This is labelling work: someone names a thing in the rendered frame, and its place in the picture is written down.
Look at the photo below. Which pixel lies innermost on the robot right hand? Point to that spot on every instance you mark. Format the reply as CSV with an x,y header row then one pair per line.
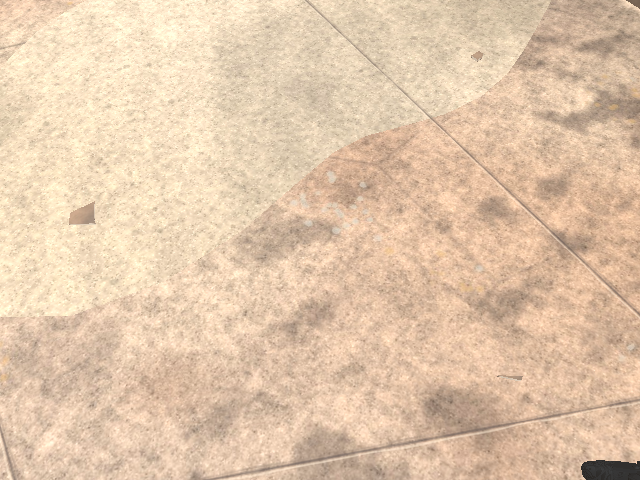
x,y
610,470

